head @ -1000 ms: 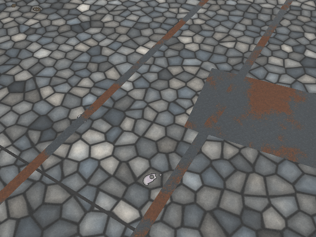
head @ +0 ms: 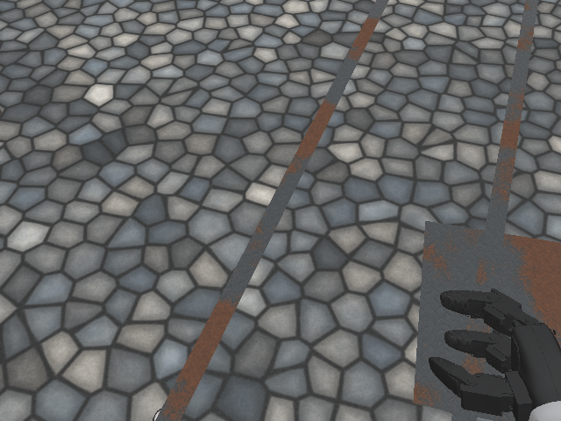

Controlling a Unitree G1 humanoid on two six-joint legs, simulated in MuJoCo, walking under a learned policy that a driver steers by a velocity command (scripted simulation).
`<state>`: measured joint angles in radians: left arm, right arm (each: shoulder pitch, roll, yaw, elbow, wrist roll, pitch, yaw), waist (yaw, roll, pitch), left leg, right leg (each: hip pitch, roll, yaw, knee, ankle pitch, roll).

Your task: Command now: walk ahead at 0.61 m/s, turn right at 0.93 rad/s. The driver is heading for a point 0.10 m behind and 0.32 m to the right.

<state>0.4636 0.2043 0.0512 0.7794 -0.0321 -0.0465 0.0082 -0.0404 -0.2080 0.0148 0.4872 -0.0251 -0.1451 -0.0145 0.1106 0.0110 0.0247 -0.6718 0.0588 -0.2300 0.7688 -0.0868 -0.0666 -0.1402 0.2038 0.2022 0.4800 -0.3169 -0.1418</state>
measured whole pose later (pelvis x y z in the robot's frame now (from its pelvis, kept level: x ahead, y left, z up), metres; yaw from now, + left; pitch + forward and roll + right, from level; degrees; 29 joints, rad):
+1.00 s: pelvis +0.45 -0.09 -0.01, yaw -52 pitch +2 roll +3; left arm 0.38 0.30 0.05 0.70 -0.03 -0.03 0.02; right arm 0.10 -0.29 -0.06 0.71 -0.01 -0.13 0.05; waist 0.04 -0.03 0.01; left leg -0.40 -0.04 0.01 0.58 -0.23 0.00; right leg -0.21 0.05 0.23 1.03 -0.51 -0.02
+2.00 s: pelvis +0.62 -0.29 +0.01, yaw -89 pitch +1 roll +0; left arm 0.29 0.36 0.10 0.60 -0.03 0.03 0.00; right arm 0.28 -0.31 -0.05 0.73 -0.02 -0.05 -0.03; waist -0.04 0.01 -0.03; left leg -0.12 0.05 0.12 0.33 -0.24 0.00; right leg -0.68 -0.09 0.03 1.22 -0.21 0.07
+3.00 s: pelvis +0.17 -0.94 +0.00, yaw -148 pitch -1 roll +5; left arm 0.14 0.35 0.06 0.63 -0.05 -0.01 0.00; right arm 0.37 -0.35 -0.11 0.78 0.00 -0.09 0.00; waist -0.08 -0.04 0.07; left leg -0.07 -0.04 0.17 0.36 -0.28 -0.01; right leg -0.69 -0.11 0.02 1.26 -0.31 -0.06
